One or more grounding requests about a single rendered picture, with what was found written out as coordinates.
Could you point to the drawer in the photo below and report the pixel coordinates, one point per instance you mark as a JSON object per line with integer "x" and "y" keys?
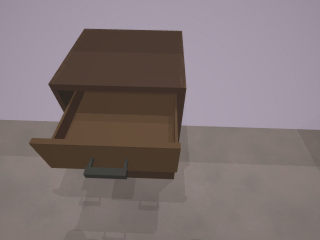
{"x": 113, "y": 126}

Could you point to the cabinet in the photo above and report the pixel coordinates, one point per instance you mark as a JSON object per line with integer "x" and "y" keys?
{"x": 125, "y": 60}

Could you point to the handle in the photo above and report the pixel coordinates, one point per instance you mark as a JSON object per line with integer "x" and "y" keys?
{"x": 106, "y": 172}

